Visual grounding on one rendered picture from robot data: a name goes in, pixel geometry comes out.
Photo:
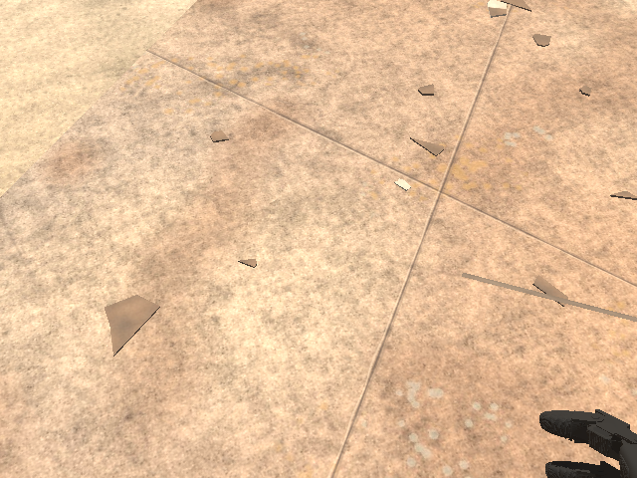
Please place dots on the right robot hand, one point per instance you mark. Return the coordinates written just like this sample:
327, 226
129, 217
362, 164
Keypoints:
603, 432

